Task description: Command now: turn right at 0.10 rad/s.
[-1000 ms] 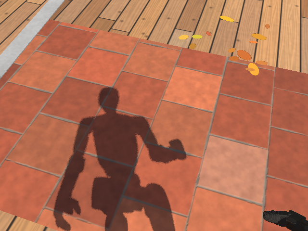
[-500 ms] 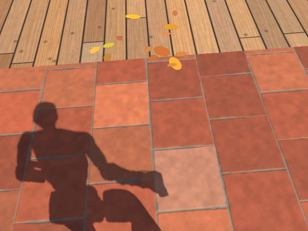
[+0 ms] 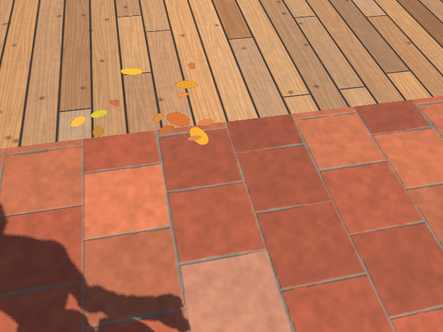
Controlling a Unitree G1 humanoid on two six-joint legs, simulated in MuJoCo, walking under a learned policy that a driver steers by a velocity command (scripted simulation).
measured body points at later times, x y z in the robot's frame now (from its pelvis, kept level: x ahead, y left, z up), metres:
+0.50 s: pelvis +0.03 +0.00 +0.00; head +0.03 +0.00 +0.45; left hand +0.14 +0.26 -0.13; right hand +0.11 -0.26 -0.13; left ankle +0.00 +0.12 -0.73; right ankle +0.05 -0.12 -0.73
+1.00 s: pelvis +0.20 -0.02 +0.01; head +0.22 -0.02 +0.46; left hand +0.14 +0.24 -0.13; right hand +0.40 -0.26 -0.10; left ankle +0.37 +0.13 -0.69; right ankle +0.07 -0.12 -0.73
